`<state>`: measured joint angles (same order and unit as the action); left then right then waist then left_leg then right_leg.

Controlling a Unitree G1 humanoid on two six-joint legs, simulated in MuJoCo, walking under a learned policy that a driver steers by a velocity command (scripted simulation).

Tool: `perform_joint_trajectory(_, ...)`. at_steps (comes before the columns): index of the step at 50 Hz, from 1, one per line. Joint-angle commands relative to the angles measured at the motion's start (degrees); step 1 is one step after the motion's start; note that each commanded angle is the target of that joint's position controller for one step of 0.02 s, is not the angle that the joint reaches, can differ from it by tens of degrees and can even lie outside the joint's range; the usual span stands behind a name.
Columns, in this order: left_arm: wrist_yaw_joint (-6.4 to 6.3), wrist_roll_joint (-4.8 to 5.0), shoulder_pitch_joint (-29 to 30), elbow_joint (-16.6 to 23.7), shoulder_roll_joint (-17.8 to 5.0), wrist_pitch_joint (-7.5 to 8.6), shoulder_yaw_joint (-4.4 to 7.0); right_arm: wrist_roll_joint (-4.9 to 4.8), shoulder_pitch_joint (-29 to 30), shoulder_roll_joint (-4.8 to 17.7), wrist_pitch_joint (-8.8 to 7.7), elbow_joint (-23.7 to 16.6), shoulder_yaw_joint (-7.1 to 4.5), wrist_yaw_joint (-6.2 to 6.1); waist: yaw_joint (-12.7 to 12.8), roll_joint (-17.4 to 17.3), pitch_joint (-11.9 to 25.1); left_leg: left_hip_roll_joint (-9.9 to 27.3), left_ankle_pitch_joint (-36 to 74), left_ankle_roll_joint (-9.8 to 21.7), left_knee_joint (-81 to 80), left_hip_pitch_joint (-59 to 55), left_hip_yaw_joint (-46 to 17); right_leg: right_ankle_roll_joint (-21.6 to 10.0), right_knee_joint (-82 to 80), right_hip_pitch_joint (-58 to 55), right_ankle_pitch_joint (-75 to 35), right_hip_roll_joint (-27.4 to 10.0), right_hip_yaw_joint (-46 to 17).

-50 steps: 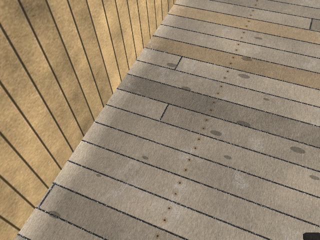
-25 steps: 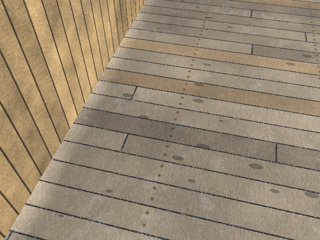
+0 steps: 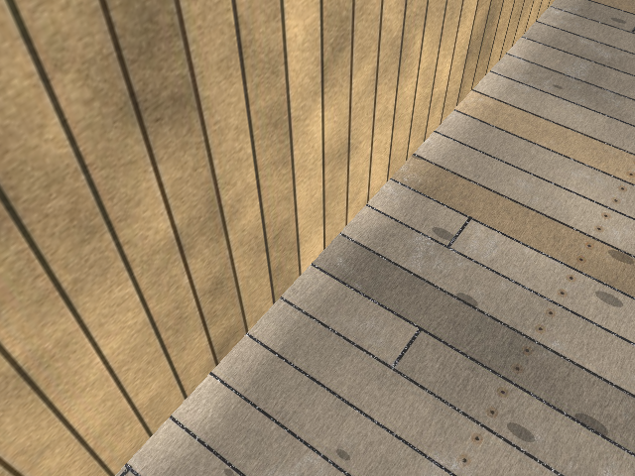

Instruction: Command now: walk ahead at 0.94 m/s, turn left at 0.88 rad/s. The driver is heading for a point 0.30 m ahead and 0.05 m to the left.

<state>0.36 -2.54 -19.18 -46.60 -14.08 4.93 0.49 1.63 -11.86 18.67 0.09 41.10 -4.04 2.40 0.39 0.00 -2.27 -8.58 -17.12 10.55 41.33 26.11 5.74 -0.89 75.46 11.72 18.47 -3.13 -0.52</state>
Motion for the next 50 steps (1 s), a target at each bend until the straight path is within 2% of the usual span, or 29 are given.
perform_joint_trajectory(1,0.22,-0.46,5.2,8.55,-8.48,1.9,0.99,-0.66,-9.29,9.2,-1.73,0.08,-2.67,-2.3,-1.0,2.77,-0.3,16.52,-8.04,8.6,-28.55,-21.2,-35.52,0.05,-0.56,28.29,-2.33,-3.29,-5.6)
perform_joint_trajectory(2,0.49,-1.34,3.43,7.62,-8.0,0.57,0.54,-0.71,-7.66,7.48,-2.3,-0.29,-1.84,-2.72,0.86,1.68,-1.56,13.92,-6.51,8.48,-29.56,-16.02,-31.37,1.28,-3.13,25.04,-0.62,-3.77,-5.34)
perform_joint_trajectory(4,0.45,-1.73,7.21,8.66,-7.81,-1.15,0.48,-1.39,-7.8,8.67,-3.65,-0.58,-1.84,-2.59,1.26,2.14,-5.1,11.48,0.11,7.92,-33.36,-8.33,-27.52,3.0,-10.89,22.49,-1.03,-3.87,-2.48)
perform_joint_trajectory(6,0.7,-0.94,15.36,11.09,-6.52,-0.97,-0.2,-1.68,-9.07,8.91,-4.52,0.32,-1.67,-2.39,-0.06,1.72,-8.78,10.05,24.69,6.06,-34.36,-6.48,-23.86,4.53,-21.23,23.87,-7.5,-2.83,1.65)
perform_joint_trajectory(8,1.78,0.31,18.71,11.55,-3.15,-0.7,-1.06,-1.93,-10.77,6.1,-4.38,1.04,-0.98,-3.03,-2.08,0.15,-5.22,5.3,46.11,-0.19,-27.95,-7.44,-15.16,3.68,-35.62,16.26,-19.54,1.23,4.42)
perform_joint_trajectory(9,1.8,0.36,18.53,10.85,-3.17,-1.37,-1.1,-3.4,-12.98,5.53,-4.86,2.17,-0.27,-2.88,-3.57,-1.06,-3.6,4.95,56.75,-3.67,-23.04,-10.48,-14.19,2.72,-40.07,14.04,-25.73,4.02,6.5)
perform_joint_trajectory(10,0.38,2.03,24.36,15.94,-2.02,0.87,0.43,-6.0,-15.39,3.54,-5.03,2.67,-0.7,-4.82,-5.43,0.49,1.87,7.08,55.44,-5.31,-19.58,-11.87,-18.6,3.02,-40.94,10.13,-30.92,7.07,2.78)
perform_joint_trajectory(13,-0.53,2.65,20.47,16.34,-5.51,2.03,2.85,-4.67,-12.45,7.66,-4.47,2.41,-1.55,-7.29,-0.84,-5.66,7.63,8.81,53.07,-8.29,-11.95,-17.74,-21.1,1.47,-48.54,2.14,-38.01,9.38,0.06)
perform_joint_trajectory(14,-1.23,1.71,14.05,14.38,-7.45,2.09,4.16,-4.51,-6.69,8.12,-6.32,0.81,-1.66,-6.8,2.55,-7.44,10.45,8.04,56.72,-8.9,-7.54,-15.43,-20.53,1.39,-48.03,-4.15,-38.91,9.37,0.34)
perform_joint_trajectory(15,-1.94,1.33,2.85,12.26,-8.74,2.52,5.74,-3.59,0.38,6.57,-6.78,-1.7,-1.18,-6.3,9.79,-10.09,12.51,6.35,58.06,-10.28,2.39,-13.65,-19.94,-0.17,-53.42,-12.79,-44.86,6.32,0.06)
perform_joint_trajectory(16,-2.1,0.44,-9.55,8.37,-10.84,2.69,6.45,-3.22,4.79,-0.09,-7.03,-3.85,0.6,-5.05,14.4,-2.55,17.59,2.45,22.63,-13.95,25.97,-7.3,-18.14,-5.0,-51.79,-25.03,-57.25,-4.29,-7.79)
perform_joint_trajectory(17,-1.95,-1.07,-8.46,8.98,-10.08,3.15,5.23,-4.32,-8.77,-4.4,-6.78,-3.53,1.42,-4.6,5.97,14.58,24.17,-4.97,-24.89,-16.69,45.01,6.82,-21.53,-14.45,-41.76,-38.13,-88.32,-17.67,-23.16)
perform_joint_trajectory(18,-0.86,-1.38,-4.21,8.82,-9.08,2.78,5.5,-6.38,-18.28,1.78,-6.86,0.06,0.67,-3.16,2.31,12.95,31.96,-1.72,-19.9,-16.64,49.57,8.3,-28.85,-20.36,-43.77,-38.58,-80.3,-21.78,-29.32)
perform_joint_trajectory(19,-0.95,-0.36,4.06,13.24,-6.48,2.53,5.54,-6.86,-13.2,6.62,-6.27,-0.4,-0.23,-2.91,2.33,9.38,25.15,2.48,-16.17,-15.94,45.24,8.24,-24.27,-18.59,-48.26,-28.18,-70.93,-17.93,-23.74)
perform_joint_trajectory(20,-0.91,0.68,9.58,14.06,-3.16,2.08,4.46,-5.17,-8.58,5.89,-5.32,-1.34,-0.01,-3.26,0.39,2.33,19.1,5.07,-12.61,-15.6,41.01,8.53,-20.78,-16.07,-51.19,-20.64,-61.72,-14.47,-20.14)
perform_joint_trajectory(21,-1.28,2.13,12.06,14.89,-2.2,1.54,3.65,-3.27,-5.97,5.44,-4.24,-1.9,-0.27,-3.6,-0.13,-2.41,16.71,7.05,-11.49,-15.82,36.89,6.96,-18.72,-14.73,-52.94,-13.77,-53.71,-12.8,-19.34)
perform_joint_trajectory(22,-1.43,2.73,12.66,14.34,-3.42,1.14,4.01,-2.35,-4.47,3.51,-3.55,-2.84,0.28,-3.21,-0.93,-3.22,13.24,8.01,-9.89,-15.51,30.56,2.26,-16.59,-13.8,-55.25,-4.87,-51.38,-10.92,-17.08)
perform_joint_trajectory(24,-1.36,1.96,14.53,13.39,-4.97,0.56,4.26,-1.84,-1.21,-2.69,-3.59,-4.43,2.5,-3.41,-2.22,0.89,9.99,9.13,-9.69,-15.45,16.09,-4.85,-13.12,-13.65,-57.65,5.65,-60.51,-7.59,-10.53)
perform_joint_trajectory(26,-1.25,1.63,12.39,11.17,-5.64,-0.78,4.6,-1.47,0.15,-3.16,-3.37,-4.26,2.8,-3.1,-1.91,2.5,14.08,9.08,-2.02,-15.05,6.02,-10.94,-10.85,-12.78,-57.45,3.99,-56.64,-4.94,-7.4)
perform_joint_trajectory(29,-0.89,2.64,13.12,11.78,-5.4,-2.5,4.47,-1.94,3.1,-0.66,-1.5,-4.69,1.76,-2.75,-1.04,6.68,13.47,9.31,4.57,-13.72,-2.2,-16.29,-10.8,-11.51,-59.97,6.53,-26.23,-5.37,-8.59)
perform_joint_trajectory(32,-0.89,2.09,11.87,11.12,-2.24,-2.59,3.47,0.03,7.63,0.32,-0.69,-8.1,1.12,-2.77,-1.91,5.67,9.04,11.6,7.97,-10.49,-11.98,-24.72,-13.85,-4.53,-63.65,17.31,14.7,-3.5,-11.47)
perform_joint_trajectory(33,-1.07,1.69,10.39,10.13,-1.57,-2.1,3.28,0.1,9.71,0.99,-0.92,-10.29,1.3,-3.09,-1.6,3.09,6.66,15.34,5.79,-9.07,-16.03,-25.47,-18.14,-2.15,-62.16,19.94,17.26,-2.5,-10.61)
perform_joint_trajectory(34,-1.21,2.02,6.64,9.22,-2.33,-2.54,3.25,1.45,9.41,2.36,-0.66,-8.29,1.14,-2.47,1.02,-6.4,4.77,15.54,-8.57,-7.22,-17.52,-15.55,-19.54,-1.24,-59.76,15.54,13.07,-0.64,-7.61)
perform_joint_trajectory(36,-1.15,1.42,9.11,9.51,-2.95,-2.11,3.47,1.47,11.97,-1.2,-2.1,-8.32,1.76,-1.69,1.78,-8.85,2.18,14.1,-16.9,-8.17,-21.48,-5.6,-19.8,0.22,-53.97,6.45,1.27,1.07,-5.22)
perform_joint_trajectory(39,-1.24,2.51,6.64,6.77,-3.91,-0.25,4.08,-0.52,10.48,-0.45,-3.74,-6.97,0.83,-1.12,2.12,-4.7,0.72,14.98,-15.84,-9.43,-22.7,-5.36,-21.47,-1.13,-53.29,4.83,-1.61,0.86,-5.26)
perform_joint_trajectory(42,-1.31,2.02,8.94,7.31,-2.32,-0.94,3.8,-0.68,10.36,-1.78,-3.19,-7.54,1.01,-1.67,1.1,-2.05,0.8,14.06,-10.06,-10.2,-21.2,-9.2,-19.26,-2.82,-55.95,6.84,-0.06,0.13,-6.2)
perform_joint_trajectory(43,0.22,0.21,7.1,6.67,-0.63,-0.39,2.98,1.94,2.7,-2.56,-1.58,-2.07,1.99,-2.18,0.65,-1.66,0.85,14.37,-4.18,-10.13,-21.95,-7.83,-18.48,-0.98,-54.02,4.72,-4.4,-1.32,-6.37)
perform_joint_trajectory(47,0.62,0.79,6.52,5.17,-0.71,0.75,2.79,0.73,1.37,-2.9,-1.28,1.04,1.66,-2.62,1.13,0.38,4.57,13.43,5.49,-10.21,-19.36,-13.52,-15.94,-0.47,-53.34,3.11,-7.75,-1.5,-6.2)
perform_joint_trajectory(50,-0.21,1.49,8.05,4.69,-0.57,0.78,2.72,0.88,2.52,-3.13,-1.34,3.42,1.83,-3.09,1.16,0.84,5.27,13.52,10.22,-10.07,-20.24,-14.68,-15.39,-0.46,-53.51,1.33,-10.71,-1.5,-5.88)
